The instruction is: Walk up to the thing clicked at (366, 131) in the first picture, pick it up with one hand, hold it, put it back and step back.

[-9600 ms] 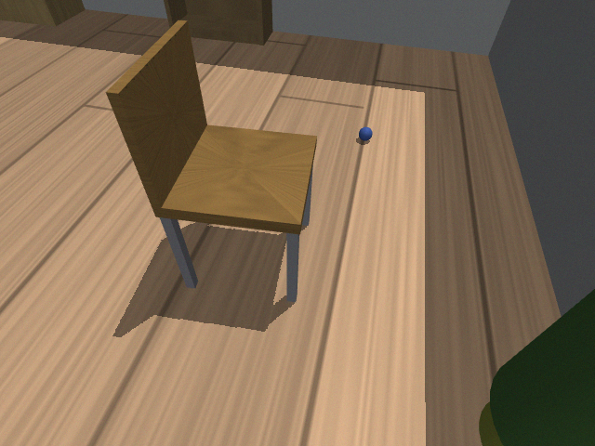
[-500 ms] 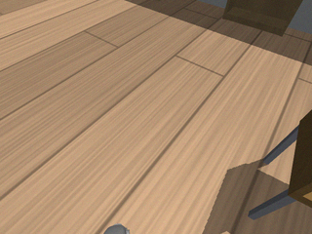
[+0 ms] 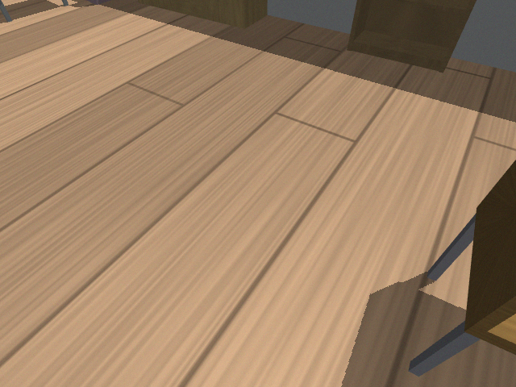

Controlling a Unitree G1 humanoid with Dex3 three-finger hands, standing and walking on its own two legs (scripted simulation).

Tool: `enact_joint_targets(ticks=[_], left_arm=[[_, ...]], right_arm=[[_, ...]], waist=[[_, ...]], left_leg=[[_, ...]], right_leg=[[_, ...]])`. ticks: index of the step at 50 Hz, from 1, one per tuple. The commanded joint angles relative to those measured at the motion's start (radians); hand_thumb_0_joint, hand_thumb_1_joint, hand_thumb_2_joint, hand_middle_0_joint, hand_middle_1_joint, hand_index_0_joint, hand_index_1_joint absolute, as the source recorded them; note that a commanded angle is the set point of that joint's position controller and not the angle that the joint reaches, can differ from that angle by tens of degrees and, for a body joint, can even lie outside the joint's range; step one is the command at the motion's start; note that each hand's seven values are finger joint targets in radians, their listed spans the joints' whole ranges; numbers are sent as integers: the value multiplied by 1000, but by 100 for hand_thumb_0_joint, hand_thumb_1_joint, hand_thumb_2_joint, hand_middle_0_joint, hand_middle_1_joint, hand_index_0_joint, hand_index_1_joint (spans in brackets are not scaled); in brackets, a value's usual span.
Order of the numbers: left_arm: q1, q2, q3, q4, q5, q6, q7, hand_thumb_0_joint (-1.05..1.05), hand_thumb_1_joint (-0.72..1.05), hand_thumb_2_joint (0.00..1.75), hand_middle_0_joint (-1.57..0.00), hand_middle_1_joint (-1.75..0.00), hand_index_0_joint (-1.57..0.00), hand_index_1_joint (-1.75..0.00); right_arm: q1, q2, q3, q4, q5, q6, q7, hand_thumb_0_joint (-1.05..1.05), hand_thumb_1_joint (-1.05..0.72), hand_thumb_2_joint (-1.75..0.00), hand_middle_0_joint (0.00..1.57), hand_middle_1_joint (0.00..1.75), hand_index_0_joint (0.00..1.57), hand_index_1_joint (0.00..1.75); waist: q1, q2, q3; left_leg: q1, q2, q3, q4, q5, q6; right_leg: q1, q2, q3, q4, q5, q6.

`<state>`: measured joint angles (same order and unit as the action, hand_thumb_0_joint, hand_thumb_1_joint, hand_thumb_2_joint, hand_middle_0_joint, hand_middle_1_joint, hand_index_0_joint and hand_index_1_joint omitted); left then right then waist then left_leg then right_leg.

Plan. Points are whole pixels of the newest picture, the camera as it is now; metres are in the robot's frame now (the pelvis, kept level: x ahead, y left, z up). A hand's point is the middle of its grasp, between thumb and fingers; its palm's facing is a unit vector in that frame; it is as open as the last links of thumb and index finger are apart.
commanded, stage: walk up
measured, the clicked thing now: out of the picture +0.97 -1.69 -0.72
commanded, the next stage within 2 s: stand in 0.34 s
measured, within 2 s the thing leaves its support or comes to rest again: neither
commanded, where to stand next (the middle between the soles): +0.08 +0.01 m, yaw +2 degrees
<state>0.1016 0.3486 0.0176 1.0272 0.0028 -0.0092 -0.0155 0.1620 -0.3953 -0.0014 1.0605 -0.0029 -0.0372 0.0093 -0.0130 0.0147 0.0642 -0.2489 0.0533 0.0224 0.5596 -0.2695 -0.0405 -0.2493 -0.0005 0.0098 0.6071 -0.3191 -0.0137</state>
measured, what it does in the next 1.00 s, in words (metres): stands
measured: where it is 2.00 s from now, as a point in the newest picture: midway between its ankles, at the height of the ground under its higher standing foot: outside the picture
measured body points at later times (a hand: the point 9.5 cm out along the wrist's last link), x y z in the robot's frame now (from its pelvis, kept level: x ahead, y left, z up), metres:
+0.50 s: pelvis +0.01 +0.01 +0.02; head +0.03 +0.01 +0.47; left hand +0.11 +0.31 -0.11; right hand +0.10 -0.29 -0.11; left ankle +0.02 +0.15 -0.73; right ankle +0.01 -0.11 -0.73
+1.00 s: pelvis +0.00 +0.02 +0.02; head +0.01 +0.02 +0.47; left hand +0.08 +0.33 -0.11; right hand +0.10 -0.28 -0.11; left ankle +0.02 +0.15 -0.73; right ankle +0.01 -0.11 -0.73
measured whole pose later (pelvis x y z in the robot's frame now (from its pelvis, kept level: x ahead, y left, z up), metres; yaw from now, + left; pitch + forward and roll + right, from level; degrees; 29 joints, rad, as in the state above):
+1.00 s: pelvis +0.00 +0.02 +0.02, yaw +1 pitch -2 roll +0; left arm 0.09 0.34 0.02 1.17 0.00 -0.01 -0.01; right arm 0.07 -0.35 -0.01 1.15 -0.02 -0.02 0.01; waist 0.00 0.00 0.05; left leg -0.13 0.03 0.03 0.32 -0.15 -0.01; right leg -0.10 -0.03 0.01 0.31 -0.17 0.03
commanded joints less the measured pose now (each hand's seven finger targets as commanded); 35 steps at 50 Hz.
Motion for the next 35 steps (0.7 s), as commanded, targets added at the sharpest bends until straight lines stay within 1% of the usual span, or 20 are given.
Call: enact_joint_targets(ticks=[1, 4, 6, 7, 10, 12, 14, 16, 17, 18, 20, 22, 23, 25, 27, 30, 31, 33, 35], left_arm=[[-76, 235, 50, -40, -8, -23, 17, 0, 90, 90, -20, -30, -20, -30], [-91, 231, 50, -17, -7, -19, 19, 0, 90, 90, -20, -30, -20, -30], [-107, 228, 47, -11, -8, -15, 17, 0, 90, 90, -20, -30, -20, -30], [-111, 227, 47, -6, -7, -14, 17, 0, 90, 90, -20, -30, -20, -30], [-139, 223, 47, 6, -4, -11, 14, 0, 90, 90, -20, -30, -20, -30], [-138, 219, 45, 11, -4, -11, 13, 0, 90, 90, -20, -30, -20, -30], [-149, 217, 46, 15, -3, -12, 11, 0, 90, 90, -20, -30, -20, -30], [-147, 214, 46, 21, -4, -10, 10, 0, 90, 90, -20, -30, -20, -30], [-138, 213, 42, 43, -6, -17, 10, 0, 90, 90, -20, -30, -20, -30], [-133, 215, 43, 48, -6, -20, 11, 0, 90, 90, -20, -30, -20, -30], [-134, 217, 41, 56, -4, -24, 14, 0, 90, 90, -20, -30, -20, -30], [-133, 209, 40, 62, -2, -25, 15, 0, 90, 90, -20, -30, -20, -30], [-129, 213, 40, 65, -2, -26, 16, 0, 90, 90, -20, -30, -20, -30], [-126, 209, 37, 73, -3, -27, 17, 0, 90, 90, -20, -30, -20, -30], [-123, 206, 37, 76, -1, -25, 18, 0, 90, 90, -20, -30, -20, -30], [-113, 206, 38, 81, 0, -25, 19, 0, 90, 90, -20, -30, -20, -30], [-109, 206, 36, 82, 0, -25, 18, 0, 90, 90, -20, -30, -20, -30], [-103, 207, 36, 84, 1, -26, 20, 0, 90, 90, -20, -30, -20, -30], [-95, 207, 35, 86, 2, -24, 20, 0, 90, 90, -20, -30, -20, -30]], right_arm=[[-39, -203, -35, -26, 3, -27, -20, 0, -90, -90, 20, 30, 20, 30], [-65, -199, -32, -15, 2, -23, -22, 0, -90, -90, 20, 30, 20, 30], [-75, -196, -31, -8, 1, -19, -23, 0, -90, -90, 20, 30, 20, 30], [-82, -198, -32, -5, 1, -18, -24, 0, -90, -90, 20, 30, 20, 30], [-90, -196, -34, 6, -3, -15, -23, 0, -90, -90, 20, 30, 20, 30], [-103, -194, -31, 5, -3, -14, -21, 0, -90, -90, 20, 30, 20, 30], [-95, -192, -31, 12, -5, -16, -21, 0, -90, -90, 20, 30, 20, 30], [-106, -191, -29, 13, -5, -18, -22, 0, -90, -90, 20, 30, 20, 30], [-139, -182, -30, 10, -7, -13, -18, 0, -90, -90, 20, 30, 20, 30], [-146, -181, -31, 8, -8, -12, -18, 0, -90, -90, 20, 30, 20, 30], [-144, -183, -35, 13, -6, -7, -17, 0, -90, -90, 20, 30, 20, 30], [-143, -186, -36, 17, -5, -7, -18, 0, -90, -90, 20, 30, 20, 30], [-144, -179, -37, 20, -4, -7, -17, 0, -90, -90, 20, 30, 20, 30], [-146, -177, -37, 23, -6, -4, -16, 0, -90, -90, 20, 30, 20, 30], [-152, -178, -40, 25, -7, -2, -17, 0, -90, -90, 20, 30, 20, 30], [-158, -177, -41, 25, -7, -2, -17, 0, -90, -90, 20, 30, 20, 30], [-155, -171, -40, 27, -9, -3, -16, 0, -90, -90, 20, 30, 20, 30], [-155, -174, -43, 29, -7, -2, -15, 0, -90, -90, 20, 30, 20, 30], [-161, -171, -44, 28, -7, 0, -14, 0, -90, -90, 20, 30, 20, 30]], waist=[[8, -49, -124], [15, -47, -134], [12, -44, -113], [12, -31, -119], [4, -39, -106], [8, -31, -98], [3, -32, -117], [10, -20, -114], [13, 15, -99], [15, 7, -110], [9, -7, -125], [7, -1, -151], [6, -12, -155], [5, -12, -153], [7, -7, -134], [9, -4, -135], [7, -9, -129], [9, -10, -122], [8, -14, -101]], left_leg=[[72, 62, -64, -109, 236, 71], [83, 74, -62, -118, 280, 74], [89, 68, -57, -135, 243, 67], [97, 72, -57, -140, 239, 68], [87, 73, -61, -172, 208, 65], [97, 72, -60, -186, 186, 64], [102, 75, -62, -196, 209, 61], [106, 79, -66, -214, 216, 60], [100, 96, -95, -239, 230, 51], [114, 99, -95, -238, 248, 51], [141, 96, -89, -239, 261, 48], [151, 104, -91, -239, 308, 52], [176, 101, -87, -241, 323, 48], [179, 102, -85, -248, 313, 50], [162, 99, -83, -261, 271, 47], [172, 101, -85, -270, 286, 50], [172, 96, -83, -276, 267, 46], [168, 99, -89, -281, 252, 50], [169, 95, -93, -292, 186, 51]], right_leg=[[61, -116, 124, -170, 253, -44], [95, -111, 104, -190, 281, -36], [74, -114, 109, -213, 239, -34], [83, -115, 106, -220, 240, -36], [92, -111, 103, -252, 201, -30], [87, -112, 104, -274, 185, -25], [115, -114, 100, -274, 217, -24], [118, -111, 93, -277, 225, -21], [128, -113, 97, -289, 242, -10], [140, -117, 97, -294, 266, -8], [144, -121, 93, -304, 298, -7], [179, -124, 85, -301, 351, -5], [167, -124, 85, -300, 365, -6], [167, -123, 81, -312, 353, -2], [164, -123, 81, -323, 322, 0], [166, -125, 81, -326, 322, 2], [150, -123, 79, -332, 302, 3], [151, -123, 76, -337, 284, 7], [122, -120, 76, -349, 229, 8]])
